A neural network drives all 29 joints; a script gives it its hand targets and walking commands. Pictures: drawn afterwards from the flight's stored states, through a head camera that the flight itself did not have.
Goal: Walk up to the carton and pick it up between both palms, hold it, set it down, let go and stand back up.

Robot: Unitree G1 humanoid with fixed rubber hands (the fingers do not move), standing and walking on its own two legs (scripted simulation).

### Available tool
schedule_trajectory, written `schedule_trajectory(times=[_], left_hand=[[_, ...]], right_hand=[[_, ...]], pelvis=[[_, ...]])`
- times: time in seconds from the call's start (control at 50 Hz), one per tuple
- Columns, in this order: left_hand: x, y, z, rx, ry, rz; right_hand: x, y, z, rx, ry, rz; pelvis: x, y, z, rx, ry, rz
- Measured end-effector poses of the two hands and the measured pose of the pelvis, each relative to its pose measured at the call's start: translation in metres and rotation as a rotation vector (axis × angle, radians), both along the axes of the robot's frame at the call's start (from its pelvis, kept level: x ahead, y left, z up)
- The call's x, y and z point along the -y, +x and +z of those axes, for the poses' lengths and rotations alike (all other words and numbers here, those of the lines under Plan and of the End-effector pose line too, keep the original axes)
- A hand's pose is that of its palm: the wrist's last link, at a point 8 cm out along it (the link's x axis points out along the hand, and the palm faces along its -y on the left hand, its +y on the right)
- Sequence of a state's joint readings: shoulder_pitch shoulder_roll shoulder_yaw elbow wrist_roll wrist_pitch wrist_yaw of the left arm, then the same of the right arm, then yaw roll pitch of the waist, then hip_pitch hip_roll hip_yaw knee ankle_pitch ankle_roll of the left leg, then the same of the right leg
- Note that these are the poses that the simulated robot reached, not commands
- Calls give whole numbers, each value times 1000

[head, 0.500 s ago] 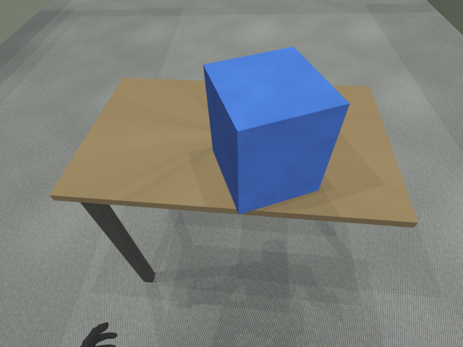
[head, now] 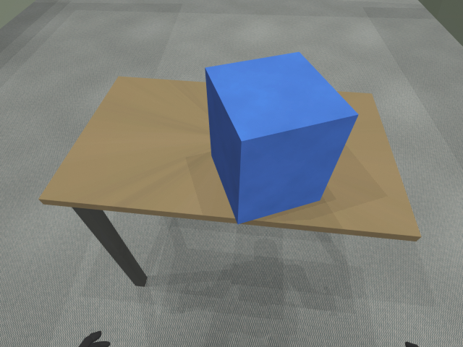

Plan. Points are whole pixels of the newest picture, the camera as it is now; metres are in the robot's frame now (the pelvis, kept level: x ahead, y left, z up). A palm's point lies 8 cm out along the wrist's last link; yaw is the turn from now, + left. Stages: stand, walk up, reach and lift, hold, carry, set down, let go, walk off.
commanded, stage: walk up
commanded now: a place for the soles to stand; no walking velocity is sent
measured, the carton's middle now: (267, 140) +0.49 -0.04 +0.06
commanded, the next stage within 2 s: reach and lift in 0.62 s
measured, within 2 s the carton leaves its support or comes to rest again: neither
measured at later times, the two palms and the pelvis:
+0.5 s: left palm out of the picture +0.08 +0.29 -0.12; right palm out of the picture +0.09 -0.31 -0.11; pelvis +0.01 +0.00 +0.00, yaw +0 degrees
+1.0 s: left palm (125, 319) +0.17 +0.22 -0.09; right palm out of the picture +0.13 -0.31 -0.08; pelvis -0.01 -0.01 -0.01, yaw -3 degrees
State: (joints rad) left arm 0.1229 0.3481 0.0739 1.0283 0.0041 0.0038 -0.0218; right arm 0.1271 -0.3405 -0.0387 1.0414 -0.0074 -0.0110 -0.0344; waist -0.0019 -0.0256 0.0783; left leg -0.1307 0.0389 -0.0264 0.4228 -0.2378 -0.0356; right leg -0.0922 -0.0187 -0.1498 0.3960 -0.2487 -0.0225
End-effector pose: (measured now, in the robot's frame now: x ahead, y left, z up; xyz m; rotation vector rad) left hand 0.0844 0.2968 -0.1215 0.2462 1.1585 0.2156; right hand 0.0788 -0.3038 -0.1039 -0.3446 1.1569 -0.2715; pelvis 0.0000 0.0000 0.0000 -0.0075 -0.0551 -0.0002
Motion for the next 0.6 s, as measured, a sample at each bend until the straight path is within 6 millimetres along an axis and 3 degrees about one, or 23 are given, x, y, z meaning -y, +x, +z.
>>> schedule_trajectory(times=[0.22, 0.6], left_hand=[[2, 8, 3, 14, 10, 5], [5, -2, -1, -20, 11, 20]], right_hand=[[-1, 18, -3, 21, 8, 19], [2, 6, -8, -25, 9, 5]], pelvis=[[2, 9, -1, 6, 1, 2], [5, 10, -2, 15, 4, 4]])
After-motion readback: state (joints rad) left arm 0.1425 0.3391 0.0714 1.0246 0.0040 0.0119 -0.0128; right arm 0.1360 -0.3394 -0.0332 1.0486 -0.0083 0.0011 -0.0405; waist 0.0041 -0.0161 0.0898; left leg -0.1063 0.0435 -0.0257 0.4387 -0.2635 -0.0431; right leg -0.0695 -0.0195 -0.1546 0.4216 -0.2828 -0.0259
